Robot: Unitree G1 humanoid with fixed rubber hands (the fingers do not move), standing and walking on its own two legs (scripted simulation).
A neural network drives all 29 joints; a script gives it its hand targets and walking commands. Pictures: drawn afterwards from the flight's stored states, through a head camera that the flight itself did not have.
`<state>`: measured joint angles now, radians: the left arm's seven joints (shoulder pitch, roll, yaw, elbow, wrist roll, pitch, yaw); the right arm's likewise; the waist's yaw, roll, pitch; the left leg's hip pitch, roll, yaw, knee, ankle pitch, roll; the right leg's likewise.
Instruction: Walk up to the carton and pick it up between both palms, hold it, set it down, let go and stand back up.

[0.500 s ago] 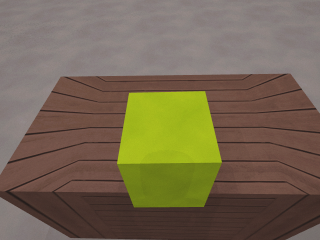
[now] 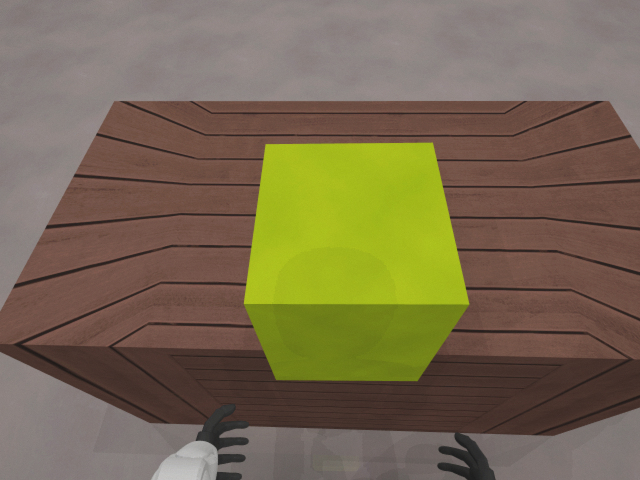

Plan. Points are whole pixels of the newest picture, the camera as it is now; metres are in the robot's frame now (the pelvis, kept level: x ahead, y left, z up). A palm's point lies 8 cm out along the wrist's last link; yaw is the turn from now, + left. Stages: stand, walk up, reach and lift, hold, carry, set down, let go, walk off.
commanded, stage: reach and lift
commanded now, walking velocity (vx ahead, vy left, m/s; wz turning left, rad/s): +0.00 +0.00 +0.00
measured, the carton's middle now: (347, 272) +0.38 +0.00 +0.02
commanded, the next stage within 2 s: none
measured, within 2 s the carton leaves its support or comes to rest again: neither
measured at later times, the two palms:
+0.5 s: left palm out of the picture +0.15 +0.20 -0.09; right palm out of the picture +0.11 -0.17 -0.11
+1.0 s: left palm (186, 478) +0.15 +0.19 -0.07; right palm out of the picture +0.14 -0.18 -0.07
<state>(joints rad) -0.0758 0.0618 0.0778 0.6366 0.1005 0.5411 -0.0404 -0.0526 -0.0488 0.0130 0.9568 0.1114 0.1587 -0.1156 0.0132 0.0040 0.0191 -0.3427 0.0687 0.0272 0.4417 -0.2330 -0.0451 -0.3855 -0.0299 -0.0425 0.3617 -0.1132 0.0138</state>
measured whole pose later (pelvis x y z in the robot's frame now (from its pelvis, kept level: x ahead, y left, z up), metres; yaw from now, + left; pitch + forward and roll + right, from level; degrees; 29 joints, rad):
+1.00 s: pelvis -0.04 -0.03 -0.01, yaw +3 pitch -1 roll +1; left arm 0.06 0.19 -0.02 0.51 -0.07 0.15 0.00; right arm 0.24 -0.03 0.09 0.40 0.09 0.08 -0.18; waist 0.02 -0.04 0.04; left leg -0.26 0.05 -0.03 0.51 -0.24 -0.01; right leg -0.32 -0.02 -0.04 0.52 -0.18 -0.01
